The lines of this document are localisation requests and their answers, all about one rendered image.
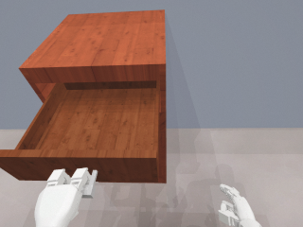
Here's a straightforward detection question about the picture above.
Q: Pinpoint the left robot hand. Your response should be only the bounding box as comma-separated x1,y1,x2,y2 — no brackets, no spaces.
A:
34,167,92,227

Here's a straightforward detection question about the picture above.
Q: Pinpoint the right robot hand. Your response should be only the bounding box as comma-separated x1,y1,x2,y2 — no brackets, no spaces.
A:
218,184,256,227

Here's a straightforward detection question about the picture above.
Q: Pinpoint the drawer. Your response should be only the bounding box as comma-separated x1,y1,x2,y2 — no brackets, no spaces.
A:
0,80,160,183

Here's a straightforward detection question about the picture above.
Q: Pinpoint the handle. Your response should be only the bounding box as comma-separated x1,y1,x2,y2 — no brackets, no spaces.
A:
80,170,98,199

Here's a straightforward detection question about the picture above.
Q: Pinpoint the cabinet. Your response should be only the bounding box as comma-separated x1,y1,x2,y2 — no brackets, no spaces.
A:
19,9,167,183

